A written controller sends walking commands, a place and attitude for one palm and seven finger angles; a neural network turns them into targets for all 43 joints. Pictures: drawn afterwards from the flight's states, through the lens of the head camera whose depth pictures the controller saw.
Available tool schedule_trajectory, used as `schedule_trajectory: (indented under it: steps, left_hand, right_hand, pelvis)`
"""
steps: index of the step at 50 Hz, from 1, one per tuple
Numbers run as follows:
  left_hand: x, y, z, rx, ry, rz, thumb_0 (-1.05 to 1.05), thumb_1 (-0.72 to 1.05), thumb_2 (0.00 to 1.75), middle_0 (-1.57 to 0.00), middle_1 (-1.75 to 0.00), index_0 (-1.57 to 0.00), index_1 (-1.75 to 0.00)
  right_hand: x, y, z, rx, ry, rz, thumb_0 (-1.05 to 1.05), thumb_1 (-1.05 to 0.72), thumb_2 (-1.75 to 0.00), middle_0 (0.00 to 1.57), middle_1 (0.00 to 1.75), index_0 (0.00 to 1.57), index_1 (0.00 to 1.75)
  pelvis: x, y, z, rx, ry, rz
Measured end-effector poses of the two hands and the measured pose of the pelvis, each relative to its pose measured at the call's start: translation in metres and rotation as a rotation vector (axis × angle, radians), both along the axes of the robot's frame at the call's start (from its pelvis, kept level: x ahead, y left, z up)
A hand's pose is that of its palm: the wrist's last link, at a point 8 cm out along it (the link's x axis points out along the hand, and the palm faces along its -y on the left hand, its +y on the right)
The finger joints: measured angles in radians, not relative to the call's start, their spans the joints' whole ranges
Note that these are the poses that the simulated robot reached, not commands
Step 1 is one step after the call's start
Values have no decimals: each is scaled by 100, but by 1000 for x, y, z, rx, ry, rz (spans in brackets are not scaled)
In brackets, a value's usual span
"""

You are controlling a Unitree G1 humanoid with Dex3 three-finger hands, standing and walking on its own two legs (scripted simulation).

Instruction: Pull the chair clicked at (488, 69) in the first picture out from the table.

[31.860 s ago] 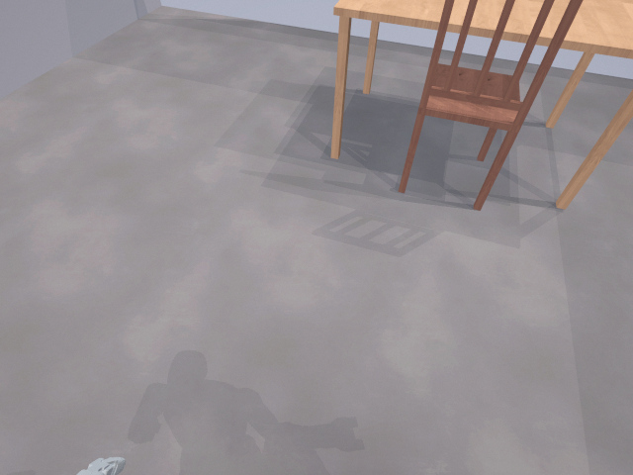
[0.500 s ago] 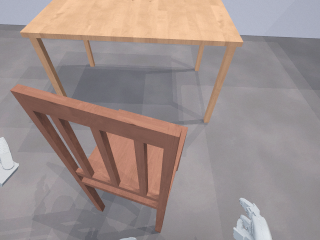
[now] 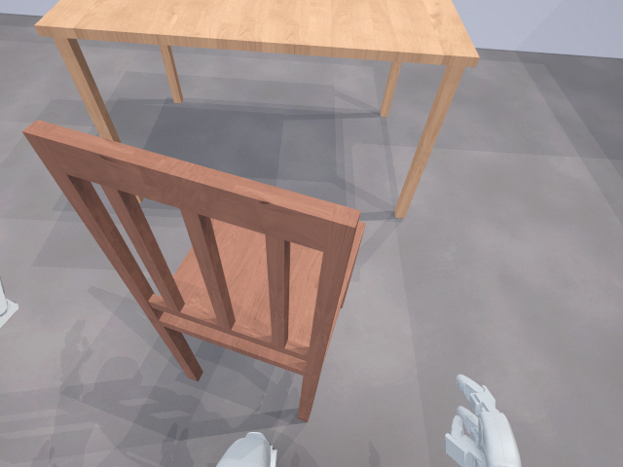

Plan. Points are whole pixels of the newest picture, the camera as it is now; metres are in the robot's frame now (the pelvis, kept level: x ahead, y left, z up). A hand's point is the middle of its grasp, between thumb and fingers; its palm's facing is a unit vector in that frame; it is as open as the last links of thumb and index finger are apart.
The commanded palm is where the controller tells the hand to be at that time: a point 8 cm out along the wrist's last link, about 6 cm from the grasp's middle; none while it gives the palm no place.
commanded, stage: step back with the hand held close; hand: left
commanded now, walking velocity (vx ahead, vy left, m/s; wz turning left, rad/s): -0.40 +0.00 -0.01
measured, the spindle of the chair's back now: (214, 278) +0.38 +0.18 -0.05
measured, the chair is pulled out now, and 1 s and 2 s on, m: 0.62 0.62 0.62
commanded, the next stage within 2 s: stop stepping back and stand still in 0.30 s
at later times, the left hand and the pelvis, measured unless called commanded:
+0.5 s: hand out of the picture +0.12 +0.25 +0.19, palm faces +0.29 -0.81 -0.52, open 7.4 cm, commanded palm +0.06 +0.29 +0.20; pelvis -0.10 +0.00 +0.02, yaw -4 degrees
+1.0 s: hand out of the picture +0.05 +0.25 +0.19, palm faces +0.38 -0.80 -0.47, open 7.4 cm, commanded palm -0.01 +0.30 +0.20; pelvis -0.16 +0.00 +0.01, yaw -2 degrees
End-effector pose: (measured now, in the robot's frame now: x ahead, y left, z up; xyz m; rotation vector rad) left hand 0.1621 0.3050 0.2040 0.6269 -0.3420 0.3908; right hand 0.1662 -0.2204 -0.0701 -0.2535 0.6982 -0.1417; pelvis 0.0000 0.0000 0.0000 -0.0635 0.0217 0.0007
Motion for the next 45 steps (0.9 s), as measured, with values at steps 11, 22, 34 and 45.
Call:
schedule_trajectory:
  steps: [11,22,34,45]
  left_hand:
    - [-12,0,-9,-34,36,-84,1,89,90,-21,-31,-22,-30]
    - [-60,-14,10,-52,52,-162,1,89,90,-21,-31,-22,-30]
    - [-127,-17,-8,-111,88,-65,1,89,90,-21,-31,-22,-30]
    - [-146,-14,2,-60,27,-73,1,89,90,-21,-31,-22,-30]
  right_hand:
    - [-34,-6,9,-40,41,-70,1,-90,-90,21,30,20,30]
    - [-94,7,28,8,-7,-45,1,-90,-90,21,30,20,30]
    - [-191,-33,10,-6,70,-146,1,-90,-90,21,30,20,31]
    - [-217,-24,11,7,19,-139,1,-90,-90,20,30,20,30]
  pelvis:
    - [-26,12,6,39,17,3]
    - [-83,10,22,-8,10,-61]
    - [-132,-1,15,52,-24,-61]
    - [-156,0,13,43,-42,-30]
